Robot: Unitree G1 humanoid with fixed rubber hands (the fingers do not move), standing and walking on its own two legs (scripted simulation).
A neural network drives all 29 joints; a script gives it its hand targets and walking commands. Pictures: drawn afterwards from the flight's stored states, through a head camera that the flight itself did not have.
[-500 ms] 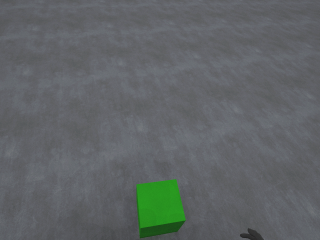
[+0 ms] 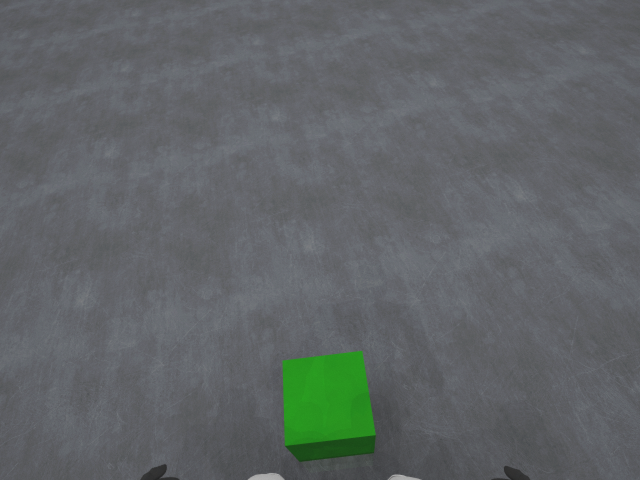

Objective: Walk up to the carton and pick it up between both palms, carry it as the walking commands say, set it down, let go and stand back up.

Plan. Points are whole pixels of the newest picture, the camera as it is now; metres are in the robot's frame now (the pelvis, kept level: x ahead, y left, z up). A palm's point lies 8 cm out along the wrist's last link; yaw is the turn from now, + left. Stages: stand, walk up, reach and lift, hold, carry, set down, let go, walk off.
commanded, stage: walk up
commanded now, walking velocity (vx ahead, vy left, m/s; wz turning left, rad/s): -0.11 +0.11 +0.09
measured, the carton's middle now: (329, 408) +0.37 +0.04 -0.64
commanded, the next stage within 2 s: none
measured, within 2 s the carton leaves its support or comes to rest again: neither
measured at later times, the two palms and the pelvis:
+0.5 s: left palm out of the picture +0.04 +0.14 -0.10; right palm out of the picture -0.02 -0.35 -0.16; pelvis -0.07 -0.09 -0.01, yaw +4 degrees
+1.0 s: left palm out of the picture -0.02 +0.14 -0.10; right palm out of the picture -0.14 -0.34 -0.12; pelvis -0.13 -0.09 +0.01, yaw +4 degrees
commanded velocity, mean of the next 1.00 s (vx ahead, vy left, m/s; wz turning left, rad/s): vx -0.01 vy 0.04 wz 0.03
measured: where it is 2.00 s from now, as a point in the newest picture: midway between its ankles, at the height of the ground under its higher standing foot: outside the picture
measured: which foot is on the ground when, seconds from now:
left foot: up 0.00-0.28, down 0.30-0.44, up 0.46-1.00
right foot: down 0.00-0.24, up 0.26-0.40, down 0.42-1.00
